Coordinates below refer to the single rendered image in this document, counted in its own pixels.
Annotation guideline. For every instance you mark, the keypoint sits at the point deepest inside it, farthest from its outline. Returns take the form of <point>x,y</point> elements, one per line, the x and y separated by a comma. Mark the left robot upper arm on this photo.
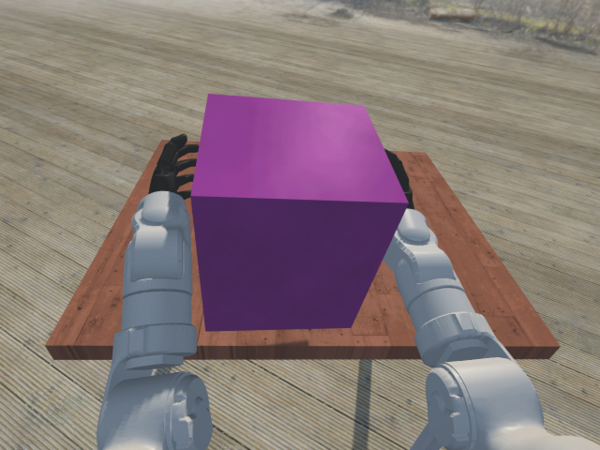
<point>162,412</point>

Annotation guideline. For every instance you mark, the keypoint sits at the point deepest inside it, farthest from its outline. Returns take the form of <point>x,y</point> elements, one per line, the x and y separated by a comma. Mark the robot right hand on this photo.
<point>401,176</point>

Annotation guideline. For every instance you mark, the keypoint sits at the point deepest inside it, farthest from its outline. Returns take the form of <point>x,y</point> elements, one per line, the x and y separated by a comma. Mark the right robot forearm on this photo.
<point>447,327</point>

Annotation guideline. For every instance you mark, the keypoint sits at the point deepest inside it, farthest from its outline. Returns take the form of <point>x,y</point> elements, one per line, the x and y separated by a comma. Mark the robot left hand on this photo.
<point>164,177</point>

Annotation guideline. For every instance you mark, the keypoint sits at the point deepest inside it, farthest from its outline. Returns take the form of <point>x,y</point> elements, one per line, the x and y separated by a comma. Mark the table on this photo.
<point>382,329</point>

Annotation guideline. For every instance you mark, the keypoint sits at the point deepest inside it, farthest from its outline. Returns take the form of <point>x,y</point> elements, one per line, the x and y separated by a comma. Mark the right robot upper arm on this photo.
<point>489,404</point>

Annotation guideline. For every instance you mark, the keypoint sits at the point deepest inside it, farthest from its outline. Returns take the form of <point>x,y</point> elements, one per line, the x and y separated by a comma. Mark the left robot forearm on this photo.
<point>156,327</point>

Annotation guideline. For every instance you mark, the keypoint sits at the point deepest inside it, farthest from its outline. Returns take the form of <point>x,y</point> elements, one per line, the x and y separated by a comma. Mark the carton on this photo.
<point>294,206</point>

